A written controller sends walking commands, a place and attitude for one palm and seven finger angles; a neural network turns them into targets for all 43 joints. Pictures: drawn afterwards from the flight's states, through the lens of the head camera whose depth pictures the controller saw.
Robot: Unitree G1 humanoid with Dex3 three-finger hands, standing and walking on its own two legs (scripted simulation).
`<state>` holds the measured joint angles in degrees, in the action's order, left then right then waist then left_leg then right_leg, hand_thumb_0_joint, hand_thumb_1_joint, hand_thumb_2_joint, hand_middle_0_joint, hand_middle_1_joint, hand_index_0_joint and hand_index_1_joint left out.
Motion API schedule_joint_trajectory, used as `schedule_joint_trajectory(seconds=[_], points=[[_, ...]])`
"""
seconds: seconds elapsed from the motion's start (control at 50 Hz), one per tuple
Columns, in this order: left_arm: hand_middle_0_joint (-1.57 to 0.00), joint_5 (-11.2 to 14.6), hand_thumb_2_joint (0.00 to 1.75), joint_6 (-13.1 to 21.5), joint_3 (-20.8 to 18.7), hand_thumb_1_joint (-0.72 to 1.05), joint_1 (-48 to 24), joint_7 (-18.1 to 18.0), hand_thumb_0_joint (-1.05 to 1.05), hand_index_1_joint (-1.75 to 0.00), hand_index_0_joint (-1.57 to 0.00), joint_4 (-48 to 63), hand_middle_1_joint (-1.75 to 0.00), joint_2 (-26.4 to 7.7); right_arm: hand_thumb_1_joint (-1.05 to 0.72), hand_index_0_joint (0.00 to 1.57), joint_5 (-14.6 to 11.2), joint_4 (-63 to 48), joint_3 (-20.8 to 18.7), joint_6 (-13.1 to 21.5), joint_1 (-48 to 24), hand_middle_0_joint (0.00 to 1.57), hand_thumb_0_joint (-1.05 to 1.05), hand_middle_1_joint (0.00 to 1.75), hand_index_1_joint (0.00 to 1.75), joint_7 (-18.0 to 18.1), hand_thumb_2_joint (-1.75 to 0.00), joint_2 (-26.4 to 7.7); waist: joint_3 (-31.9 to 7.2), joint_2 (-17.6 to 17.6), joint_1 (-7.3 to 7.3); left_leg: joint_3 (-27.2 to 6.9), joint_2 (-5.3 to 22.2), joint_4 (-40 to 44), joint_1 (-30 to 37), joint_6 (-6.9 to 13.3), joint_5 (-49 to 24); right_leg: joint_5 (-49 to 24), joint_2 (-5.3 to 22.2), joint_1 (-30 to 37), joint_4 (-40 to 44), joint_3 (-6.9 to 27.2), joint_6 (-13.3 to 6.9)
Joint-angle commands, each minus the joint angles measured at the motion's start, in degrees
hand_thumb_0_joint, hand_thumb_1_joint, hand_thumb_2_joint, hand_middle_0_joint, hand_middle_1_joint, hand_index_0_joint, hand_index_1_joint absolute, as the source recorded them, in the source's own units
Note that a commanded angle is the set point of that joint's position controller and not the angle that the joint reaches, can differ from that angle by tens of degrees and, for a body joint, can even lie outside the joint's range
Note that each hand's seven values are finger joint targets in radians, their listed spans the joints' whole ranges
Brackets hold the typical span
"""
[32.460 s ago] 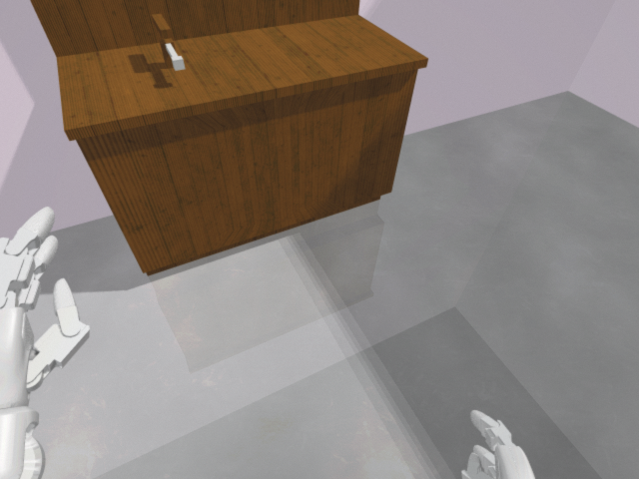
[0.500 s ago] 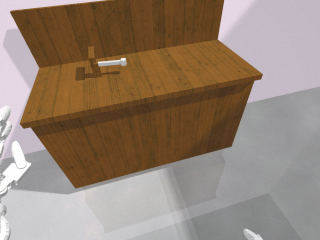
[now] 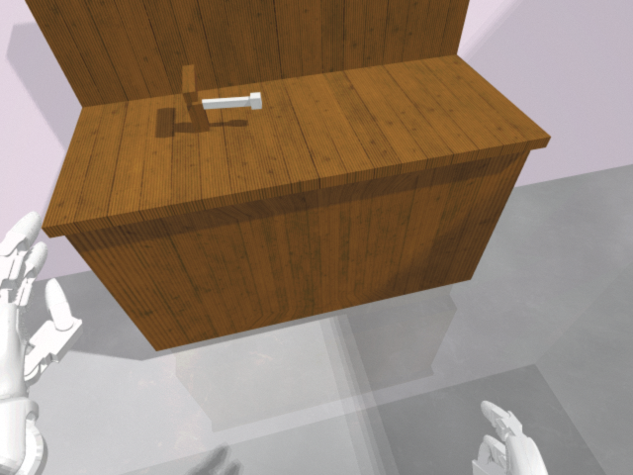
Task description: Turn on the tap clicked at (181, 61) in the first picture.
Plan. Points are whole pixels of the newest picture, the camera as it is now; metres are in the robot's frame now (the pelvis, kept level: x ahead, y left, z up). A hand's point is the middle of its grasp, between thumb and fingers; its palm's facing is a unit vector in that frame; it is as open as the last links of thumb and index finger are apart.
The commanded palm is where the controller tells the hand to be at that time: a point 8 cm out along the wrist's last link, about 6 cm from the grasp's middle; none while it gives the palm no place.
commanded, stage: stand and wait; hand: left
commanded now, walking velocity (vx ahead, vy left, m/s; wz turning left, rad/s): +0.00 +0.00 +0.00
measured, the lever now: (256, 100) +0.90 +0.22 +0.01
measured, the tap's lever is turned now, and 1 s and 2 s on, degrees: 81 81 81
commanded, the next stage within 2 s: none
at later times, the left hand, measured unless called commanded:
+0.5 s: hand (70, 311) +0.23 +0.26 +0.15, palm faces +0.38 -0.85 -0.36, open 7.4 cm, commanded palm +0.18 +0.30 +0.18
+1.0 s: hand (51, 313) +0.23 +0.27 +0.16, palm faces +0.38 -0.84 -0.38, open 7.4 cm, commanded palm +0.17 +0.31 +0.18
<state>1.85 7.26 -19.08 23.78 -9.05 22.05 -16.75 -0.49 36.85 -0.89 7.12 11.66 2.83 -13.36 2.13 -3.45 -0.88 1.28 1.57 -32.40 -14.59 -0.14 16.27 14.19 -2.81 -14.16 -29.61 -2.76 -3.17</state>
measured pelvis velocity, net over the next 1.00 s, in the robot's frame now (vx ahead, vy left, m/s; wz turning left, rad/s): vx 0.00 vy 0.04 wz -0.03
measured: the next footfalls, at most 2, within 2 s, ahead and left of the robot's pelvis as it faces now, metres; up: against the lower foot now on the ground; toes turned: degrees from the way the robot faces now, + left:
none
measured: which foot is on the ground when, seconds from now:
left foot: down 0.00-1.00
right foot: down 0.00-1.00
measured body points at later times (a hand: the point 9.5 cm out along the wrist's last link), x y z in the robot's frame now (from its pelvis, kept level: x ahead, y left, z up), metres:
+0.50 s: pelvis +0.01 +0.03 +0.01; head +0.03 +0.03 +0.46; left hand +0.21 +0.31 +0.17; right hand +0.20 -0.21 -0.07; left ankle +0.01 +0.12 -0.73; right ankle +0.02 -0.09 -0.73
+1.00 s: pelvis +0.00 +0.04 +0.01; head +0.02 +0.03 +0.46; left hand +0.20 +0.32 +0.18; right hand +0.17 -0.20 -0.07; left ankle +0.01 +0.12 -0.73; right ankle +0.02 -0.09 -0.73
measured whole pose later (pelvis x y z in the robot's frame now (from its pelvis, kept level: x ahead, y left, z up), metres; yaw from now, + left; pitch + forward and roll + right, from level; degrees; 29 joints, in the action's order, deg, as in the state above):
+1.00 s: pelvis +0.00 +0.04 +0.01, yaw -2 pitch +0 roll -1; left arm 2.3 8.8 -18.0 26.1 -9.0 25.7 -19.2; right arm 0.7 35.2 0.4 6.1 10.5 4.4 -12.1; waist 2.0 -1.3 -0.9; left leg 3.7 -0.6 -24.3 -12.0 2.5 12.6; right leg 9.4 -0.9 -12.0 -21.3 0.0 0.1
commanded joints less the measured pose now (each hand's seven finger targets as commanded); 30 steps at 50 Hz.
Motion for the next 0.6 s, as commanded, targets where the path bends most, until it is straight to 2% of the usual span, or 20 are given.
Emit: schedule_joint_trajectory(seconds=[0.0,0.02,0.04,0.1,0.14,0.24,0.3,0.34,0.38,0.42,0.52,0.58], points=[[-0.2,0.2,0.9,4.8,-6.1,0.9,-5.1,-0.9,0.0,-0.3,-0.2,19.9,-0.3,-14.2,-0.9,0.2,0.0,-10.3,-2.3,3.5,-5.5,0.2,0.0,0.3,0.3,0.4,-0.9,-5.2,-10.2,6.4,0.47,-0.8,0.1,3.8,1.1,0.8,-6.6,-21.8,13.2,10.4,7.9,14.5,-0.6],[-0.2,0.2,0.9,5.0,-8.5,0.9,-4.3,-1.4,0.0,-0.3,-0.2,21.4,-0.3,-16.4,-0.9,0.2,0.2,-10.5,-2.2,3.4,-6.0,0.2,0.0,0.3,0.3,0.7,-0.9,-5.5,-11.1,2.3,0.41,-1.2,0.9,5.3,3.1,0.8,-11.1,-23.1,11.7,10.6,6.3,12.8,0.1],[-0.2,0.4,0.9,5.2,-8.2,0.9,-2.1,-1.5,0.0,-0.3,-0.2,21.5,-0.3,-15.3,-0.9,0.2,0.2,-10.9,-2.0,3.3,-6.2,0.2,0.0,0.3,0.3,0.9,-0.9,-5.1,-11.8,0.7,0.17,-2.0,2.1,6.5,5.2,1.0,-15.8,-22.6,9.8,10.5,5.0,10.5,0.9],[-0.2,0.8,0.9,5.3,-9.6,0.9,1.5,-1.9,0.0,-0.3,-0.2,20.9,-0.3,-15.3,-0.9,0.2,0.1,-11.8,-1.6,2.4,-7.3,0.2,0.0,0.3,0.3,1.2,-0.9,-4.7,-11.4,-1.2,-0.15,-3.9,4.4,7.4,7.8,1.4,-24.2,-20.2,6.5,8.3,4.5,7.0,2.2],[-0.2,1.0,0.9,5.1,-9.2,0.9,2.8,-1.7,0.0,-0.3,-0.2,18.8,-0.3,-14.1,-0.9,0.2,0.0,-11.9,-1.6,2.0,-7.1,0.2,0.0,0.3,0.3,1.3,-0.9,-4.8,-10.1,-0.3,0.06,-4.1,4.6,8.3,6.4,1.0,-23.9,-19.3,5.8,8.5,4.8,6.3,2.3],[-0.2,1.4,0.9,4.3,-6.0,0.9,4.0,-0.8,0.0,-0.3,-0.2,14.3,-0.3,-10.9,-0.9,0.2,-0.2,-11.6,-1.7,1.6,-6.4,0.2,0.0,0.3,0.3,1.3,-0.9,-5.3,-9.9,1.9,0.68,-3.0,4.5,8.8,6.8,0.6,-21.6,-19.5,5.3,7.5,6.3,6.4,2.7],[-0.2,1.2,0.9,4.0,-5.1,0.9,1.9,-0.7,0.0,-0.3,-0.2,14.7,-0.3,-10.9,-0.9,0.2,0.0,-11.5,-1.7,1.4,-6.6,0.2,0.0,0.3,0.3,1.4,-0.9,-5.8,-10.0,2.0,0.67,-2.8,4.3,9.4,7.0,0.7,-20.4,-19.4,5.2,7.0,6.9,6.5,2.8],[-0.2,1.0,0.9,3.9,-4.7,0.9,0.1,-0.7,0.0,-0.3,-0.2,15.7,-0.3,-11.3,-0.9,0.2,0.1,-11.6,-1.6,1.4,-7.3,0.2,0.0,0.3,0.3,1.7,-0.9,-5.7,-9.5,0.9,0.57,-2.8,4.2,9.9,6.5,0.7,-19.3,-18.7,5.3,6.9,7.0,6.6,2.7],[-0.2,0.9,0.9,3.9,-4.6,0.9,-2.0,-0.9,0.0,-0.3,-0.2,16.6,-0.3,-11.8,-0.9,0.2,0.3,-11.7,-1.4,1.3,-7.6,0.2,0.0,0.3,0.3,1.8,-0.9,-5.8,-8.6,0.8,0.4,-2.8,3.6,10.6,5.4,0.7,-15.9,-16.5,5.1,6.6,8.0,6.9,2.7],[-0.2,0.6,0.9,4.4,-6.3,0.9,-4.9,-1.3,0.0,-0.3,-0.2,19.4,-0.3,-14.4,-0.9,0.2,0.7,-11.8,-1.3,1.4,-8.2,0.2,0.0,0.3,0.3,2.1,-0.9,-5.9,-8.2,-1.4,0.2,-3.3,3.2,11.4,4.6,0.7,-13.8,-14.6,5.1,6.7,8.3,7.1,2.4],[-0.2,0.8,0.9,4.8,-6.9,0.9,-2.5,-1.5,0.0,-0.3,-0.2,18.2,-0.3,-13.8,-0.9,0.2,0.9,-11.9,-1.3,1.4,-8.0,0.2,0.0,0.3,0.3,2.1,-0.9,-5.5,-8.6,-1.1,0.07,-3.2,2.7,11.9,3.9,0.6,-11.2,-13.2,5.1,7.5,9.3,7.2,2.2],[-0.2,0.9,0.9,4.8,-5.8,0.9,-0.9,-1.3,0.0,-0.3,-0.2,16.2,-0.3,-12.0,-0.9,0.2,0.8,-11.7,-1.3,1.4,-7.5,0.2,0.0,0.3,0.3,1.9,-0.9,-5.5,-8.3,-0.9,0.12,-3.3,2.9,12.9,3.3,0.5,-8.9,-11.5,4.6,7.2,9.6,6.9,2.5]])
